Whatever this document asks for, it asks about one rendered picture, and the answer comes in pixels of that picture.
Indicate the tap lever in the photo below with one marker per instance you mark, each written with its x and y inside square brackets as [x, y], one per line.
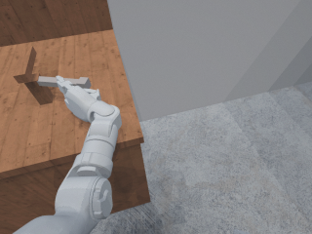
[83, 82]

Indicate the robot left forearm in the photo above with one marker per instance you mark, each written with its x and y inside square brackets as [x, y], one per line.
[96, 155]

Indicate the robot left upper arm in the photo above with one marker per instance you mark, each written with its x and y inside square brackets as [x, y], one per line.
[82, 202]

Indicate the counter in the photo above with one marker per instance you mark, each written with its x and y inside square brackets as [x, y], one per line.
[39, 136]

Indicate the left robot hand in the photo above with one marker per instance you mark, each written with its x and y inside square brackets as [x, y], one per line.
[78, 100]

